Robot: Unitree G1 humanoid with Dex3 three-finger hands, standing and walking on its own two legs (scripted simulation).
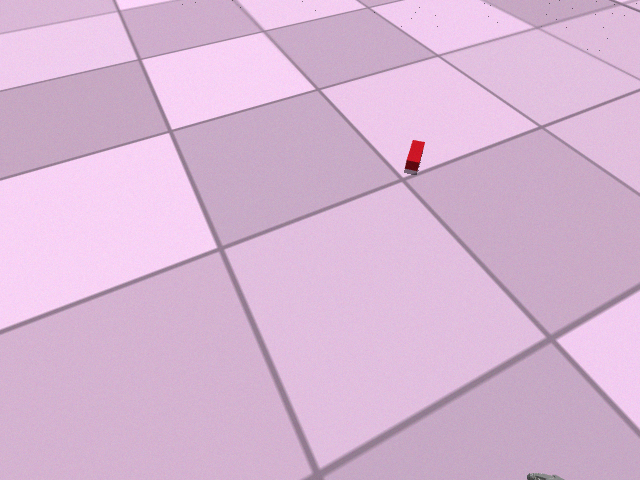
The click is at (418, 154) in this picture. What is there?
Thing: lying carton
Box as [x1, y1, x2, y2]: [405, 140, 424, 170]
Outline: 413,140 407,157 405,168 416,170 424,142
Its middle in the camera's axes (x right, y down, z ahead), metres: +0.47 -0.42 +1.88
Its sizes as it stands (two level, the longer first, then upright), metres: 0.163 0.060 0.053
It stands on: the floor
